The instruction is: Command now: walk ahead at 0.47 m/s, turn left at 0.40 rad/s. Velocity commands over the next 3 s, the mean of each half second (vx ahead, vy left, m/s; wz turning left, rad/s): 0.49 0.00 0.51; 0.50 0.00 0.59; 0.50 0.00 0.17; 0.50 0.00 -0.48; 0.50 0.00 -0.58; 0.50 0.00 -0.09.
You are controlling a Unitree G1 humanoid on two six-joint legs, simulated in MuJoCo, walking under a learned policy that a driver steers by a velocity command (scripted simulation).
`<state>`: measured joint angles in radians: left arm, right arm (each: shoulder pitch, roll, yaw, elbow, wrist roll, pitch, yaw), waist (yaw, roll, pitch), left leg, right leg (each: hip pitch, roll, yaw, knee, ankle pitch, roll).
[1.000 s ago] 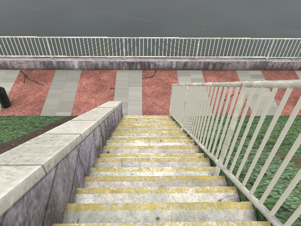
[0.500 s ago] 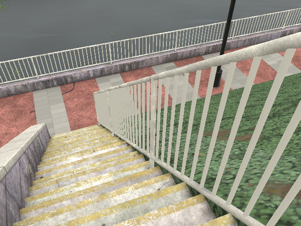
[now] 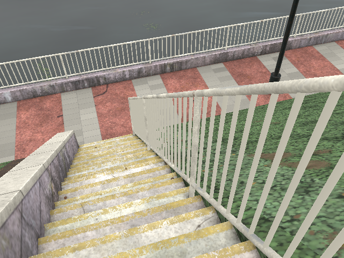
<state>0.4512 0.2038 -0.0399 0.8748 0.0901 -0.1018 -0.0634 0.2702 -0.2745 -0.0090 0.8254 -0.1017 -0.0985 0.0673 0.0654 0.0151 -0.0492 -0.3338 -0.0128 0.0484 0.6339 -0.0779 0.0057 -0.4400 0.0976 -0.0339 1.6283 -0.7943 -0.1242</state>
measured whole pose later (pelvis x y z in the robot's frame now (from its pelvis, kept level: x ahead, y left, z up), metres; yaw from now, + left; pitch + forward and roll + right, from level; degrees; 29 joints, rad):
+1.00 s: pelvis +0.46 +0.10 -0.36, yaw +36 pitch -1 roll -6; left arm 0.64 0.13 -0.04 1.21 0.12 -0.07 0.00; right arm 0.05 -0.21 0.02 0.93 -0.12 -0.04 0.09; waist 0.15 0.07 0.00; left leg -0.32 0.12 0.04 0.31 0.36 0.08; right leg -0.07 -0.10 -0.36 1.23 -0.90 0.03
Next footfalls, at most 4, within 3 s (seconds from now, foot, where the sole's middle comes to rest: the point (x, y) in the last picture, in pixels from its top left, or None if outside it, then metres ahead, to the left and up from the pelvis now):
0.02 left None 0.02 0.09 -0.81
0.36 right None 0.35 -0.08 -1.00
1.02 left None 0.50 0.25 -1.21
1.42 right None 0.77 0.22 -1.40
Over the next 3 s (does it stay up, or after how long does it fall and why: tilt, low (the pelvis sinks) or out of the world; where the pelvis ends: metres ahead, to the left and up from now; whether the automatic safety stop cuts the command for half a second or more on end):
stays up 1.40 0.51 -1.27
